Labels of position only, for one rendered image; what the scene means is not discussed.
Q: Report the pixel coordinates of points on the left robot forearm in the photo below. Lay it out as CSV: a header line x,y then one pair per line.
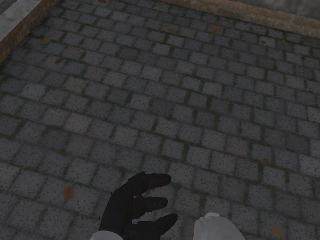
x,y
105,235

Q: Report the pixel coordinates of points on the left robot hand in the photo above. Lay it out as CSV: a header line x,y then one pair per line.
x,y
122,208

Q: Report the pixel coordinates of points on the right robot thigh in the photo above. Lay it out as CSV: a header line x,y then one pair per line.
x,y
216,228

